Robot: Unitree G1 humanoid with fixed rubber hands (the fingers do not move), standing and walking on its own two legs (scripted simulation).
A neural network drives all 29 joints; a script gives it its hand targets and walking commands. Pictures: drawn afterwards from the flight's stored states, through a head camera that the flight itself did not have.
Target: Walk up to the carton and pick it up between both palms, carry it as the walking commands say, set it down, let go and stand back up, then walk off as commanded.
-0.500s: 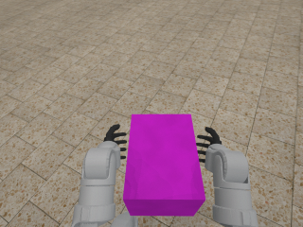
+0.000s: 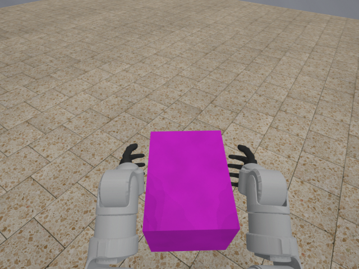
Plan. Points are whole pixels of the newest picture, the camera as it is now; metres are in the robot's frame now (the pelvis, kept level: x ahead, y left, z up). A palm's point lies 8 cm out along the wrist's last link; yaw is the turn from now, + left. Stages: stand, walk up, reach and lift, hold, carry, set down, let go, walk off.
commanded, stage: carry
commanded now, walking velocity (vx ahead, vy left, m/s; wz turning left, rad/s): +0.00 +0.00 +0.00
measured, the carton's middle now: (187, 189) +0.32 +0.01 +0.00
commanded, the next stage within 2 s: none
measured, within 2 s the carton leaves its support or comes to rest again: neither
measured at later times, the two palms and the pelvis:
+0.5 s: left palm (144, 166) +0.31 +0.11 +0.09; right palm (262, 172) +0.31 -0.15 +0.09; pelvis +0.01 -0.02 +0.00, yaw +0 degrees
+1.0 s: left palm (142, 163) +0.32 +0.11 +0.09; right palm (257, 167) +0.32 -0.15 +0.09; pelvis +0.02 -0.01 +0.00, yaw +1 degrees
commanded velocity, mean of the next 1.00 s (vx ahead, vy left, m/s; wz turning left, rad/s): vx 0.00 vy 0.00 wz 0.00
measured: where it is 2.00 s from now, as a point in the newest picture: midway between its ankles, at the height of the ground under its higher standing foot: outside the picture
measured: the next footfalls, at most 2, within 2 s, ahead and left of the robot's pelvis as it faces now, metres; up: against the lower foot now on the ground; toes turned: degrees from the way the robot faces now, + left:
none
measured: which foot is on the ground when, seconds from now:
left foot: down 0.00-1.00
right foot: down 0.00-1.00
